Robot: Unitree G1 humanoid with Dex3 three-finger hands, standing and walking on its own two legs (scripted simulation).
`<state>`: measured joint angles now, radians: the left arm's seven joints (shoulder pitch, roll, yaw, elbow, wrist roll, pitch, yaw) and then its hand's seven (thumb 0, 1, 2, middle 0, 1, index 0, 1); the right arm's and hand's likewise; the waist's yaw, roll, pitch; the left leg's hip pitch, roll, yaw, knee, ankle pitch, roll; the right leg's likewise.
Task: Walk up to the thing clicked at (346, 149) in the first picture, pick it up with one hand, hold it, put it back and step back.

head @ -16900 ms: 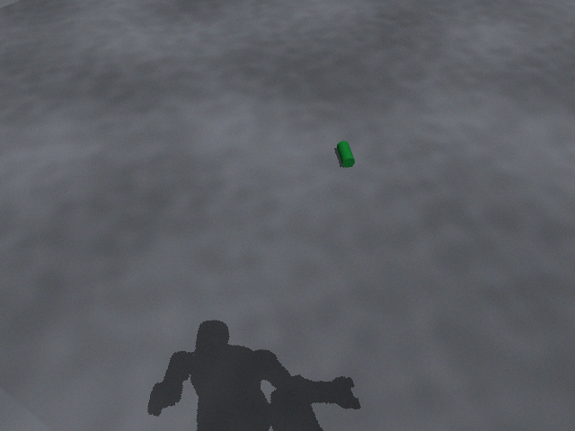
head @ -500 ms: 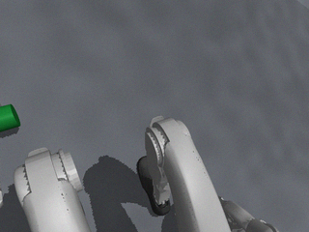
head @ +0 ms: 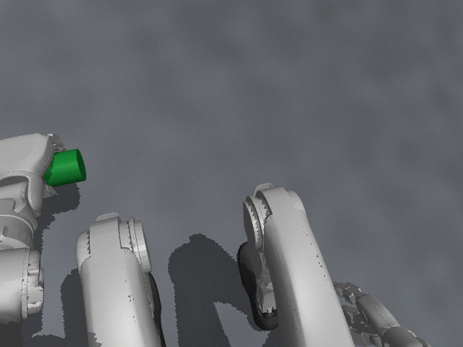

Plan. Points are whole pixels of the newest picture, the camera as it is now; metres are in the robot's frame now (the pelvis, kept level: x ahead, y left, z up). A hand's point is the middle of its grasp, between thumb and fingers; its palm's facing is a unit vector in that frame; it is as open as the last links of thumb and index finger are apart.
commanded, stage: settle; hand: left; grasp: from above
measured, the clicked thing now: (41, 172) +0.43 +0.29 -0.19
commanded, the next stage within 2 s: lift in 0.10 s
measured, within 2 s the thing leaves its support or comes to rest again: neither
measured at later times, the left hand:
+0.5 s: hand (16, 176) +0.40 +0.30 -0.11, palm faces -0.45 -0.09 -0.89, open 9.0 cm
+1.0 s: hand out of the picture +0.35 +0.29 +0.04, palm faces -0.44 -0.11 -0.89, open 9.0 cm
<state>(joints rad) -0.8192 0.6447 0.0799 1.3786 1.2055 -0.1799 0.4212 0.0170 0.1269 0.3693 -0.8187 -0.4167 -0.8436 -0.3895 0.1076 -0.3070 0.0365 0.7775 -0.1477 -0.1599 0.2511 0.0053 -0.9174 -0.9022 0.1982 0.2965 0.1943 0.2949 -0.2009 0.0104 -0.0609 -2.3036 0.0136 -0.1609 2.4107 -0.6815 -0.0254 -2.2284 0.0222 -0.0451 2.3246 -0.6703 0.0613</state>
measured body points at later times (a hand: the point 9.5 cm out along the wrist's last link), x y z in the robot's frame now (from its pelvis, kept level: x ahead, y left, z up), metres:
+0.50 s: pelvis +0.00 +0.00 +0.04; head +0.20 +0.06 +0.43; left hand +0.42 +0.30 -0.06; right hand +0.08 -0.28 -0.08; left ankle +0.08 +0.13 -0.30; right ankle +0.10 -0.13 -0.30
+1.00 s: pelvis +0.00 +0.00 +0.16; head +0.17 +0.05 +0.57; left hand +0.37 +0.29 +0.09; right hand +0.15 -0.26 +0.04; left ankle +0.08 +0.13 -0.30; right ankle +0.10 -0.13 -0.30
